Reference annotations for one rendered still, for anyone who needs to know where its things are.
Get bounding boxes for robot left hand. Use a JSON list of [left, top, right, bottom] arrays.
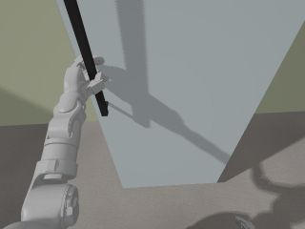
[[63, 54, 110, 102]]

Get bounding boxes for robot right hand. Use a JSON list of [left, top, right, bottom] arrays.
[[234, 217, 255, 229]]

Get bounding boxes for fridge door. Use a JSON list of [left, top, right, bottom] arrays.
[[55, 0, 305, 189]]

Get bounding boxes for left robot forearm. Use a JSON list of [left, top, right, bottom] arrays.
[[21, 92, 87, 221]]

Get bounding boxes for handle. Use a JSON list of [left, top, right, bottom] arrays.
[[63, 0, 109, 116]]

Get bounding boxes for robot left upper arm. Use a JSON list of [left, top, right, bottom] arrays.
[[3, 184, 79, 229]]

